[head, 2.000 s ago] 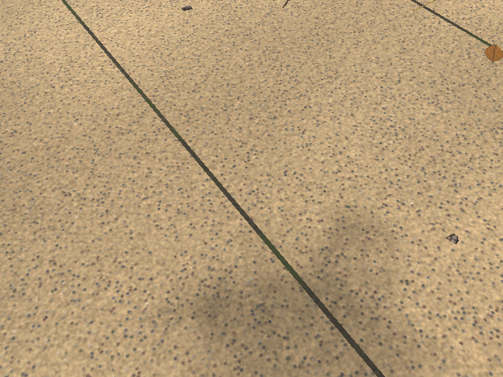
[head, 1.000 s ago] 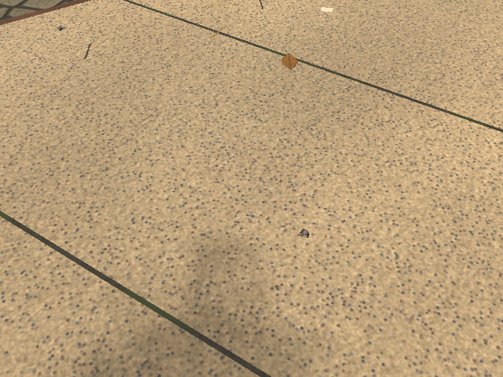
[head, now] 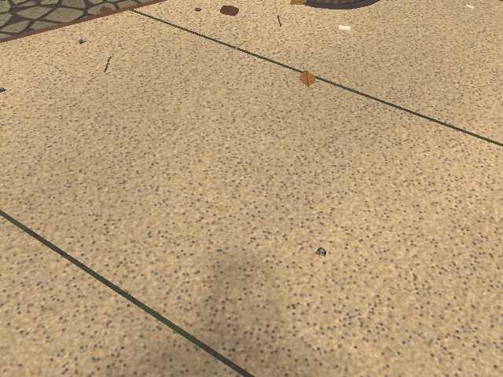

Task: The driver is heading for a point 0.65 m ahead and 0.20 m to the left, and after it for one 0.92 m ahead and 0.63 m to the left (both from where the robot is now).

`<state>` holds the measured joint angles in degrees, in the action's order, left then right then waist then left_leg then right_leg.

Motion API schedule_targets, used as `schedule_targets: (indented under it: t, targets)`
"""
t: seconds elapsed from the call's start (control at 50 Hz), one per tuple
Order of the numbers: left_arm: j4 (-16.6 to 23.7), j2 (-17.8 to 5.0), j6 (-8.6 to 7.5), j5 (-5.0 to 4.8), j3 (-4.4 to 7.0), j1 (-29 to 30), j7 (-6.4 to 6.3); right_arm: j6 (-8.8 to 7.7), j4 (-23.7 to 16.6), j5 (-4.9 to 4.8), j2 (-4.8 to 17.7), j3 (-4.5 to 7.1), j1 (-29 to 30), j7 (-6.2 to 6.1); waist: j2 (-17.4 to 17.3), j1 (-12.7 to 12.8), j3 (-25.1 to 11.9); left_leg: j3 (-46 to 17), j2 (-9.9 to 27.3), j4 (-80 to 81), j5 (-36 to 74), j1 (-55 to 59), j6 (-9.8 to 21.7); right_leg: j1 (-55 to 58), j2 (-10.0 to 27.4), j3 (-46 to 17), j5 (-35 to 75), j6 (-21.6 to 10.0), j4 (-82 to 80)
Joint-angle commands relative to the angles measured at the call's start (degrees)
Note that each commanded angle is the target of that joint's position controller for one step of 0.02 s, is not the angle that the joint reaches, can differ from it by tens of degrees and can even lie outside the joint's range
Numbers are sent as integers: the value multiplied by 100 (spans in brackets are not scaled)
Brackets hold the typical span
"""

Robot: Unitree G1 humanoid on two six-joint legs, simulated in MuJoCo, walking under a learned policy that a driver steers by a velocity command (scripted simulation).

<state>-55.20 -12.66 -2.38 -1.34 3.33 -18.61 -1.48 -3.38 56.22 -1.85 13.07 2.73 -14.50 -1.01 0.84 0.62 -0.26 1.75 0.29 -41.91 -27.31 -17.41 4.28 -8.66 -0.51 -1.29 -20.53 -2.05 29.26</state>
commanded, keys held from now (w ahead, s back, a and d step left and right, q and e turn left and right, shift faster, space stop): w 0.54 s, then w+q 0.46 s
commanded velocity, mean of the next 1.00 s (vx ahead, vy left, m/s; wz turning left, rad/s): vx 0.45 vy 0.00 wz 0.15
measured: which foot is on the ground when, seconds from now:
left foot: down 0.00-0.54, up 0.56-1.00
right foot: down 0.00-0.08, up 0.10-0.52, down 0.54-1.00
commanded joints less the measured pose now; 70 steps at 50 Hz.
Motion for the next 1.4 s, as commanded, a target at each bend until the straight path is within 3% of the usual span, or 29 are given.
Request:
schedule_targets:
  t: [0.02,0.06,0.1,0.14,0.18,0.22,0.34,0.46,0.5,0.54,0.56,0.58,0.6,0.62,0.66,0.7,0.76,0.88,0.98,1.04,1.08,1.1,1.12,1.14,1.16,1.18,1.22,1.3,1.4]
  targets:
    - [390,-983,-122,-94,186,623,34,-285,-274,-22,418,101,191,122,619,-301,673,121,106,1083,595,30,165,-638,1311,-1614,-1074,-868,-1691]
    - [423,-806,-96,-47,134,747,53,-243,244,64,539,227,-920,130,280,-698,215,113,-120,1425,1448,1908,-8,-1533,680,-740,-127,-526,-646]
    - [758,-331,-252,-24,17,951,45,-276,400,115,1310,364,-2075,148,-1974,-939,-78,-4028,2106,3204,72,3010,1187,-3453,-391,25,-1064,63,2841]
    - [679,-627,-376,-179,66,817,114,-374,104,150,734,152,-1070,153,-785,-438,548,-3451,2035,3240,-320,2445,1093,-4123,314,-489,-350,-178,3954]
    - [621,-694,-404,-62,117,906,129,-377,-47,162,692,85,-657,203,-438,-271,644,-2409,1650,3376,816,2155,732,-4008,658,-313,582,-229,3585]
    - [583,-581,-360,1,126,940,193,-305,43,197,473,-5,-907,191,-601,-266,519,-1553,1282,3391,2184,2036,553,-3627,720,-79,1006,-113,3209]
    - [1050,-223,-294,14,-45,2223,272,-191,68,214,762,-7,-1248,9,-506,-507,726,-648,972,3652,3203,1480,535,-3138,460,359,2178,201,1131]
    - [1362,-448,-360,-41,-57,2857,433,-151,208,104,856,67,-1491,-17,-573,-409,868,-493,1372,3428,3874,2204,499,-2770,278,313,2268,-127,56]
    - [1288,-708,-379,-27,54,2422,440,-99,154,135,1006,129,-1344,-25,-757,-64,389,-419,1437,2716,5731,2547,384,-2012,19,444,1897,-329,48]
    - [802,-1145,-339,-43,295,731,358,0,61,193,1008,128,-1150,-16,-853,782,-663,-181,1124,712,6790,1997,141,250,-147,513,1874,-666,23]
    - [593,-1564,-303,63,397,-346,273,-13,-92,283,741,21,-1228,2,-126,1019,-1520,-106,742,-1184,4632,407,6,2247,1111,-961,1597,-1048,228]
    - [471,-1625,-309,113,368,-545,332,-127,-38,166,-179,-216,-2087,86,1440,465,-2475,-540,-374,-3102,-397,-1573,-257,3781,2466,-3879,84,-1958,-654]
    - [480,-1052,-322,74,230,-300,327,-272,-56,-28,549,-40,-1465,100,812,716,-1849,-1181,-140,-3708,-451,-2092,-112,3140,2226,-3957,-397,-1617,-1226]
    - [543,-871,-354,64,161,260,302,-336,-307,-180,849,69,-859,88,630,549,-867,-982,139,-3710,96,-2358,-34,2151,2091,-2925,-33,-1329,-1410]
    - [584,-585,-459,132,77,979,334,-292,-363,-60,764,136,-542,-16,4,116,-182,-845,628,-3160,956,-1804,-59,535,1706,-1616,1118,-1053,-1789]
    - [461,-434,-510,205,46,1101,355,-104,-307,-45,456,141,-887,-12,296,-184,-98,-894,832,-2872,1160,-1267,-73,-121,1454,-909,1279,-953,-2106]
    - [290,-649,-553,206,92,990,286,70,-527,-15,407,164,-574,-37,282,-260,275,-888,922,-2513,1474,-1688,-179,-501,1444,-264,1571,-999,-2424]
    - [235,-963,-488,216,130,668,94,-17,-986,71,402,128,525,134,51,26,434,-553,796,-593,3148,-2154,-305,0,1273,737,2268,-808,-2439]
    - [96,-1158,-279,99,185,23,48,-24,-1527,67,311,24,1479,354,-34,397,635,-90,668,352,2826,-2575,-150,1209,1622,1040,2711,-727,-2014]
    - [194,-1354,-131,57,248,162,25,5,-1750,43,534,111,1357,464,236,135,365,316,283,530,1972,-1987,119,1606,1742,1272,4724,-536,-1191]
    - [301,-1465,-28,48,279,360,-18,36,-1569,17,935,343,221,458,386,-553,-322,591,-240,726,1743,-418,423,1382,1587,1475,6144,-337,488]
    - [381,-1392,-32,68,239,368,-36,64,-1328,8,1350,567,-772,361,122,-1023,-838,197,-262,1011,1989,1238,679,408,1349,1528,5326,-96,1987]
    - [668,-656,-154,242,25,-63,31,94,-1258,9,2056,738,-1080,249,-1311,-633,-1337,-2565,1208,1238,1516,3275,1513,-2071,483,1443,1105,271,4165]
    - [812,-663,-438,136,-47,77,128,16,-1478,80,1924,634,-1084,277,-1222,-583,-2242,-5130,1995,2304,1021,4127,2178,-3196,-253,-9,-1386,287,5204]
    - [1002,-1068,-598,-97,72,804,197,-42,-1456,150,1495,506,-999,306,-734,-804,-1707,-4433,1826,2523,1237,3914,1783,-3818,79,-433,-956,129,5319]
    - [1071,-1022,-678,-120,47,977,200,-87,-1484,122,1289,453,-673,296,-488,-617,-1039,-3525,1598,2485,1714,3094,1554,-3873,337,-369,-433,17,4908]
    - [949,-1078,-610,79,128,833,119,-106,-1696,141,922,335,82,275,-135,-101,-455,-2403,1130,2613,2765,1522,1245,-3058,745,-353,164,71,3985]
    - [1094,-870,-344,222,125,877,109,-141,-1770,114,1081,365,19,160,-235,79,-273,-1829,828,2912,3553,619,1275,-2657,711,-214,748,423,3033]
    - [1457,-672,-374,176,31,1950,137,-63,-1713,75,1180,396,-391,17,-544,-310,-26,-1543,472,2845,2743,421,900,-2486,321,-160,2348,568,834]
